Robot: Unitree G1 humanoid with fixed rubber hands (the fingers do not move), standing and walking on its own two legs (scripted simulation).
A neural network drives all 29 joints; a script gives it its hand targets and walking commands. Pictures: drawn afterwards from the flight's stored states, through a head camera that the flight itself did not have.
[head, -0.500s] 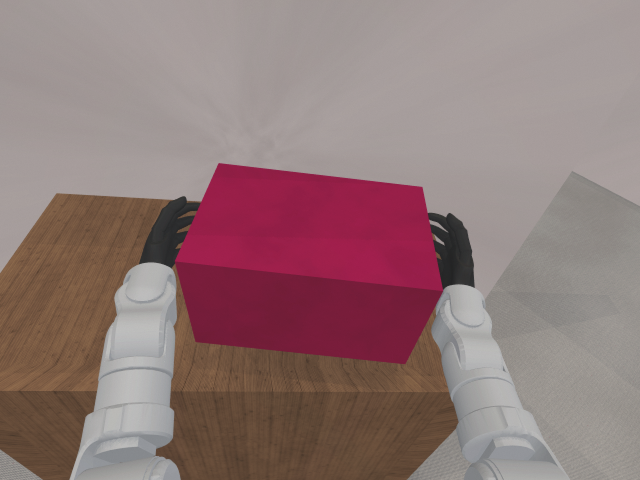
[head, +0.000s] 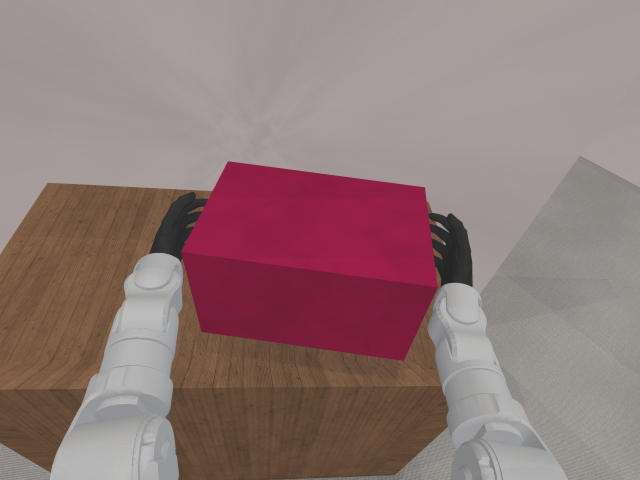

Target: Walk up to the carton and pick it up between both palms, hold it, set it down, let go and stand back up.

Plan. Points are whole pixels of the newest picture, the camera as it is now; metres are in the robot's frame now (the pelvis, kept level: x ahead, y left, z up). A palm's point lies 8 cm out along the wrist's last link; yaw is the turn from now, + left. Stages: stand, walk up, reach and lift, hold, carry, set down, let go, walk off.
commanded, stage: set down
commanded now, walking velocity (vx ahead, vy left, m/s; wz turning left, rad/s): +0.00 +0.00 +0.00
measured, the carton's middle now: (314, 259) +0.40 +0.00 +0.05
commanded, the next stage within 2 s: none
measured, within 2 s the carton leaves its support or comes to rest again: neither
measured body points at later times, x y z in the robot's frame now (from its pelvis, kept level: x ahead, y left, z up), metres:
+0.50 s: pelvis +0.02 +0.01 +0.00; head +0.05 +0.04 +0.45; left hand +0.43 +0.19 +0.04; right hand +0.38 -0.18 +0.05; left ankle -0.01 +0.11 -0.75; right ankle -0.01 -0.13 -0.75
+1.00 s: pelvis +0.01 +0.01 -0.01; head +0.08 +0.03 +0.44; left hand +0.43 +0.19 +0.01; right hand +0.37 -0.18 +0.01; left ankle -0.01 +0.11 -0.75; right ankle -0.01 -0.13 -0.75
